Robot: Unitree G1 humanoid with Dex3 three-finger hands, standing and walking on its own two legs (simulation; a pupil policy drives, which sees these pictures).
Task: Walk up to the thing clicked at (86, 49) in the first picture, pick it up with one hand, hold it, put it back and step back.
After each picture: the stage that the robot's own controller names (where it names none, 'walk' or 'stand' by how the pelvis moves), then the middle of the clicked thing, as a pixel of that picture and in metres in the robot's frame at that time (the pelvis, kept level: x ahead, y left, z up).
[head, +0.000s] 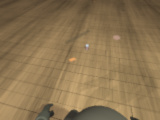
stand; (87, 47) +1.45 +0.10 -0.72
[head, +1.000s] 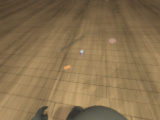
walk; (82, 53) +1.31 +0.29 -0.70
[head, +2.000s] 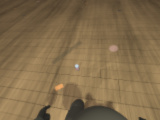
walk; (77, 67) +0.84 +0.33 -0.72
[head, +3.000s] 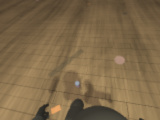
walk; (77, 84) +0.52 +0.25 -0.71
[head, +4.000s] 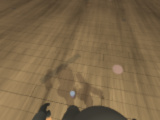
stand; (72, 94) +0.36 +0.20 -0.70
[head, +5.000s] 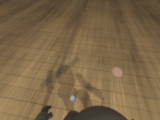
stand; (72, 99) +0.33 +0.20 -0.72
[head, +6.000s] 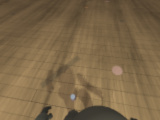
stand; (73, 97) +0.34 +0.20 -0.73
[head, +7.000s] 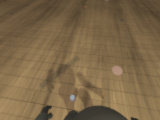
stand; (72, 98) +0.33 +0.21 -0.73
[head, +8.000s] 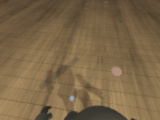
stand; (72, 99) +0.33 +0.21 -0.73
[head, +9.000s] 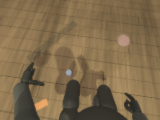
go down; (69, 73) +0.38 +0.22 -0.50
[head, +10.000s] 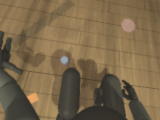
go down; (64, 61) +0.41 +0.25 -0.32
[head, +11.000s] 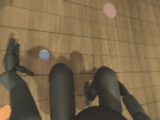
close in; (44, 56) +0.38 +0.29 -0.24
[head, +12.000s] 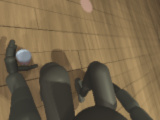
close; (24, 57) +0.37 +0.30 -0.21
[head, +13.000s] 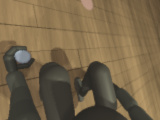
lift; (23, 58) +0.36 +0.30 -0.21
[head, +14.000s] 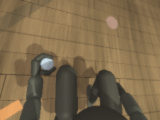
lift; (47, 65) +0.30 +0.29 -0.11
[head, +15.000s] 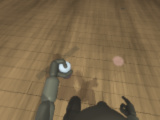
lift; (65, 70) +0.32 +0.18 +0.04
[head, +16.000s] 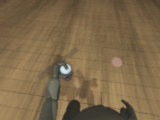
hold; (66, 73) +0.32 +0.18 +0.00
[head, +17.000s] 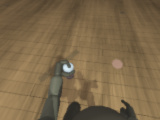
hold; (69, 71) +0.33 +0.16 +0.00
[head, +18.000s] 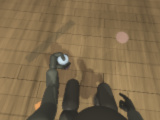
crouch; (64, 62) +0.38 +0.20 -0.07
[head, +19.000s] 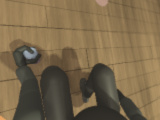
lower; (33, 56) +0.38 +0.29 -0.22
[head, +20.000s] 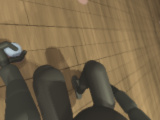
lower; (15, 53) +0.40 +0.31 -0.22
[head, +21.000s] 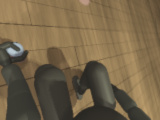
lower; (17, 53) +0.39 +0.31 -0.22
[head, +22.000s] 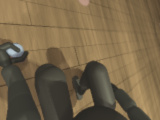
lower; (17, 54) +0.39 +0.32 -0.22
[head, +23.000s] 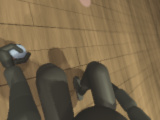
rest; (20, 55) +0.38 +0.31 -0.22
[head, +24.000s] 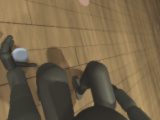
withdraw; (20, 56) +0.37 +0.30 -0.22
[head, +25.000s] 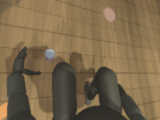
stand; (49, 55) +0.39 +0.28 -0.26
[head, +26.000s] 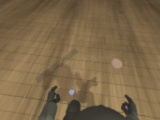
stand; (72, 93) +0.35 +0.18 -0.63
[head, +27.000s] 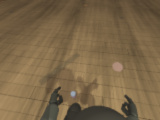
stand; (73, 94) +0.37 +0.20 -0.66
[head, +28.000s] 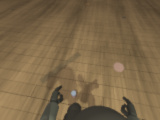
stand; (73, 94) +0.37 +0.19 -0.67
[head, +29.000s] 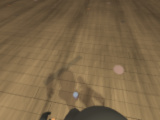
stand; (75, 95) +0.39 +0.18 -0.72
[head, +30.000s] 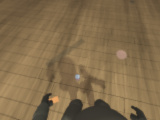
walk; (77, 77) +0.49 +0.17 -0.70
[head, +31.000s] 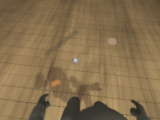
walk; (75, 62) +0.75 +0.22 -0.70
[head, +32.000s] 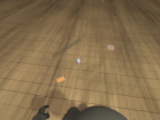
stand; (78, 62) +0.99 +0.22 -0.70
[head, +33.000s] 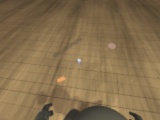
stand; (79, 62) +0.98 +0.23 -0.72
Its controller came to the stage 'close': yes
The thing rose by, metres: 0.70
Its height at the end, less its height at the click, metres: +0.00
